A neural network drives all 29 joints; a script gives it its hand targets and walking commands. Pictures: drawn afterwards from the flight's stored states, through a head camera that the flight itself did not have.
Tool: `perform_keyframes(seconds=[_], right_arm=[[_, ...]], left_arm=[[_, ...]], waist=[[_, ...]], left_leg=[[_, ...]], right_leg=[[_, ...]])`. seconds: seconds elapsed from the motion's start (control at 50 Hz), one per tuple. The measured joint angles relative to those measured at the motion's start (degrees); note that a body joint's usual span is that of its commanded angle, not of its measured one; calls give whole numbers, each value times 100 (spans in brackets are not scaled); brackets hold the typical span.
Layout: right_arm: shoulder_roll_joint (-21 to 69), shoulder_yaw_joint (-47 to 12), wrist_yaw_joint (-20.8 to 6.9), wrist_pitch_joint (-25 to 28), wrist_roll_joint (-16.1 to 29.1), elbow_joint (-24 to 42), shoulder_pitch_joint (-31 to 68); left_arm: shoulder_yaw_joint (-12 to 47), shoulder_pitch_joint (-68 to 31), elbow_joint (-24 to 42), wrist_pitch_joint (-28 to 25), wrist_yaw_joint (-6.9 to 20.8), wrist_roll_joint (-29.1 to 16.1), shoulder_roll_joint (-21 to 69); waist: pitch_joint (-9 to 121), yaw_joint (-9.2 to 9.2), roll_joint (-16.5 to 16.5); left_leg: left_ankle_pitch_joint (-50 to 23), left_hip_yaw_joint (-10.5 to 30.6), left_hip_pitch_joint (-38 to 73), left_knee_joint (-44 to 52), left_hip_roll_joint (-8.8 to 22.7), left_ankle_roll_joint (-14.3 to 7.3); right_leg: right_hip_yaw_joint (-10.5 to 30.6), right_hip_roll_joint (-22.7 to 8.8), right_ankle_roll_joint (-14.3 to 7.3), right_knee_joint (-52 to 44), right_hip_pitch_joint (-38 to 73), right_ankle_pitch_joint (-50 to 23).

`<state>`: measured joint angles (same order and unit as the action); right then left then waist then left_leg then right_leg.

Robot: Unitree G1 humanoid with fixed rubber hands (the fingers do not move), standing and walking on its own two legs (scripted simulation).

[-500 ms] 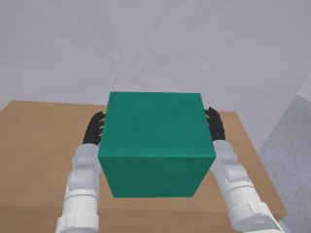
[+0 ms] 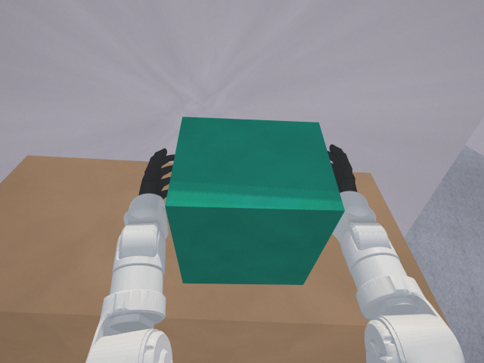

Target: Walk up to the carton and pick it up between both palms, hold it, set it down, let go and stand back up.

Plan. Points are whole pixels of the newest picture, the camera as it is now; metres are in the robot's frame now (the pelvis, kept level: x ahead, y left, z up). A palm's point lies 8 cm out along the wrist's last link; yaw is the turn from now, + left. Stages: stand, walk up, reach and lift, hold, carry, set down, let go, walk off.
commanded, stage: reach and lift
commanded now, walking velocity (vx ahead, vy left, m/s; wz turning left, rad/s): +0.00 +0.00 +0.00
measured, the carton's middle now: (247, 207) +0.38 +0.02 +0.11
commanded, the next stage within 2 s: hold in 0.84 s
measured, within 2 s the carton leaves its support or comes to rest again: neither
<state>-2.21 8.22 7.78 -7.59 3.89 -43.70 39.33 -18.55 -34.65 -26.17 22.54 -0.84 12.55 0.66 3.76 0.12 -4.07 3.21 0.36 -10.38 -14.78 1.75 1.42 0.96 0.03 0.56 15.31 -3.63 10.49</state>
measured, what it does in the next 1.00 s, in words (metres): stands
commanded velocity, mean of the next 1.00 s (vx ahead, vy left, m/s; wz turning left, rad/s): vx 0.00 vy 0.00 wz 0.00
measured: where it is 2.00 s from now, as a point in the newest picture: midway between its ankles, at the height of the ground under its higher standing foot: outside the picture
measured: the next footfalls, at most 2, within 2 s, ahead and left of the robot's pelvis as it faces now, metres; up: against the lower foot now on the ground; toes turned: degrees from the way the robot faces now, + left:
none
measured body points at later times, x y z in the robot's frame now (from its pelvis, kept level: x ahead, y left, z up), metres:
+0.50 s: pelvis +0.01 -0.01 +0.00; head -0.03 +0.01 +0.45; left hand +0.38 +0.16 +0.15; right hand +0.39 -0.16 +0.16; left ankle +0.05 +0.13 -0.75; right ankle -0.02 -0.13 -0.75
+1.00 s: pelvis +0.00 +0.00 +0.00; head -0.05 +0.03 +0.44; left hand +0.38 +0.18 +0.18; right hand +0.38 -0.14 +0.18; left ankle +0.05 +0.13 -0.75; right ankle -0.02 -0.13 -0.75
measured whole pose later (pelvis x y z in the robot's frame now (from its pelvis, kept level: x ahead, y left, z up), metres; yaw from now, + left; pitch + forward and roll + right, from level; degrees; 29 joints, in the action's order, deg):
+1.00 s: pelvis +0.00 +0.00 +0.00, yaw +0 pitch -5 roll +0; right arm -3.3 4.5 10.4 -15.6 9.5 -34.0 38.5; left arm -17.1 -35.2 -14.8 33.8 0.8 13.1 -0.4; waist 2.0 2.4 -3.6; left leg 4.7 0.9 -7.9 -17.3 1.5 1.3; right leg 0.4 -0.1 0.6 17.0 -0.7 11.6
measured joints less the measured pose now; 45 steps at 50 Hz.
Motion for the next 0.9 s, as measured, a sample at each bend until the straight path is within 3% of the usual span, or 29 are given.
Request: perform_keyframes(seconds=[0.16, 0.28, 0.38, 0.64, 0.76, 0.9], right_arm=[[-18, -588, 257, -202, 580, 873, -605], [-75, -667, 377, -452, 762, 1374, -874], [-165, -706, 424, -610, 877, 1796, -986], [-88, -809, 470, -899, 722, 1582, -675], [-9, -629, 420, -907, 585, 1347, -519], [-54, -427, 356, -800, 590, 1269, -317]], left_arm=[[342, 666, 958, 310, 36, -183, -117], [528, 762, 1223, 521, -12, -254, -128], [558, 789, 1525, 635, -34, -273, -53], [140, 671, 1739, 1039, 376, 104, 3], [106, 461, 1465, 1070, 376, 112, -57], [204, 128, 1313, 1065, 195, -29, -121]], waist=[[-189, 318, 18], [-294, 391, 48], [-279, 310, 89], [-349, 302, 48], [-345, 292, 42], [-268, 273, 33]], left_leg=[[269, 167, 231, -253, -53, 12], [322, 165, 286, -299, -44, 22], [331, 92, 307, -291, 8, 51], [275, 96, 614, -203, 41, 90], [213, 117, 491, -240, 10, 61], [142, 131, 276, -258, -23, 17]], right_leg=[[-178, -29, -6, -69, 452, 164], [-171, -20, -21, -29, 501, 204], [-87, 20, -42, 29, 452, 209], [-85, 55, -85, 47, 705, 206], [-110, 27, -57, 152, 558, 189], [-130, -3, -15, 172, 351, 129]])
